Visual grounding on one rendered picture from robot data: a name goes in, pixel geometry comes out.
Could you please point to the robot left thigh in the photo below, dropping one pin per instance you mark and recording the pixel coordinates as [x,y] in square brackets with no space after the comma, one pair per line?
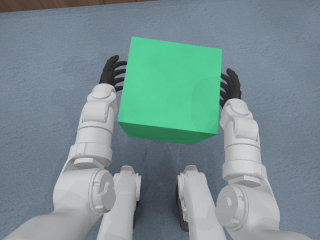
[117,224]

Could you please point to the robot right forearm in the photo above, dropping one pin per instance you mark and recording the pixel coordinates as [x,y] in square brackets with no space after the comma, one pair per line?
[243,164]

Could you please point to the carton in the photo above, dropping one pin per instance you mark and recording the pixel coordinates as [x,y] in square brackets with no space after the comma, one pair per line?
[171,91]

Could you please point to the robot left forearm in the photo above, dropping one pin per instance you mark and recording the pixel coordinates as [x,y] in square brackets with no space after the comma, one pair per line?
[92,148]

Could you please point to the right robot hand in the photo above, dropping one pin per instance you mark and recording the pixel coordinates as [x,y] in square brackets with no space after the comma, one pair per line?
[232,88]

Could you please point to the left robot upper arm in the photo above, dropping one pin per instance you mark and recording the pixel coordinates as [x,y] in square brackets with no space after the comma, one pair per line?
[80,199]

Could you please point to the left robot hand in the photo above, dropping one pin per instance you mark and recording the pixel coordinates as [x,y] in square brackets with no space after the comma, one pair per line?
[109,73]

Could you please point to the left robot foot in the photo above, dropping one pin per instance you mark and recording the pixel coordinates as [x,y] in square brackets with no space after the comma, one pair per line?
[134,215]

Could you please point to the right robot upper arm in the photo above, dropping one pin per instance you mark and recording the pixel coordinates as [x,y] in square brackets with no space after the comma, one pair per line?
[251,214]

